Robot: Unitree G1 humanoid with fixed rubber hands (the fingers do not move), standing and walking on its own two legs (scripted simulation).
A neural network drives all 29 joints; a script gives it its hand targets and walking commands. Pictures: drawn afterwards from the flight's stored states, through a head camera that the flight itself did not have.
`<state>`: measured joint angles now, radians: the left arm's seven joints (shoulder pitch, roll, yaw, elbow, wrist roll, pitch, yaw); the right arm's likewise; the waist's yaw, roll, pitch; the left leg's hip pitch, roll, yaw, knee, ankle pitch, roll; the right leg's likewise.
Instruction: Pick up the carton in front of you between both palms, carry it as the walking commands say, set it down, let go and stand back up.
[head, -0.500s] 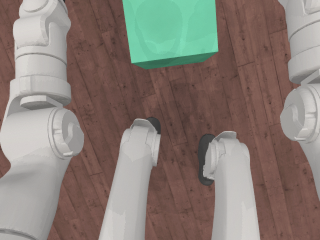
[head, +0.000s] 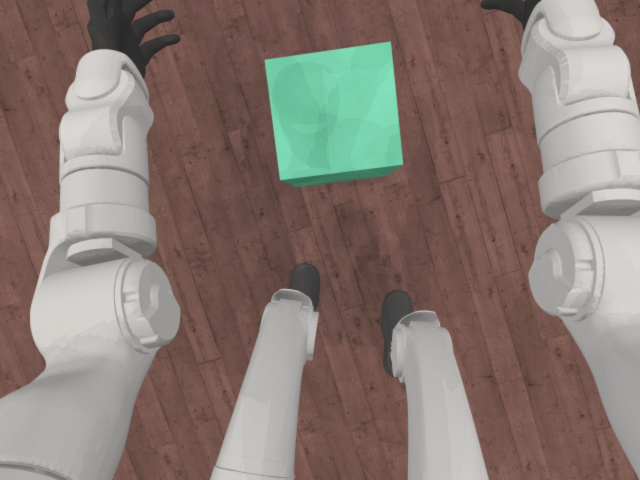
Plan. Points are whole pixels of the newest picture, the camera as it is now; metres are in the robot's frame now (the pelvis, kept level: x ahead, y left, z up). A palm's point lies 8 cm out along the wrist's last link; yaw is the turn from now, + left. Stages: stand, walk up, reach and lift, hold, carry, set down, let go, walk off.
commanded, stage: let go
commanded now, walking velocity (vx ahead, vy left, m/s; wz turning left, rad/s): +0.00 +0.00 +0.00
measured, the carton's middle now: (335, 127) +0.53 +0.08 -0.51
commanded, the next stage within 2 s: stand in 1.40 s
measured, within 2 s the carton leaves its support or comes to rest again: neither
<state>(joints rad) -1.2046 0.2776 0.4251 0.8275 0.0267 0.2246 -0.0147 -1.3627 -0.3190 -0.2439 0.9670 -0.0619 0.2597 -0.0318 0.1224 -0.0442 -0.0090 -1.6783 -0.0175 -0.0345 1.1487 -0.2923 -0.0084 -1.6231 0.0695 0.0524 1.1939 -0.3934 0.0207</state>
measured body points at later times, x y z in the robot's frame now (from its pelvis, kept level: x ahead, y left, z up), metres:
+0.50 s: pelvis +0.05 +0.02 +0.10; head +0.25 +0.03 +0.50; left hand +0.36 +0.28 +0.00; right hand +0.42 -0.15 -0.01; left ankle +0.09 +0.12 -0.60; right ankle +0.05 -0.12 -0.60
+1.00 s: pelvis +0.10 -0.01 +0.14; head +0.13 -0.01 +0.59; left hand +0.26 +0.23 +0.07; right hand +0.28 -0.24 +0.06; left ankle +0.09 +0.12 -0.60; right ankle +0.05 -0.12 -0.60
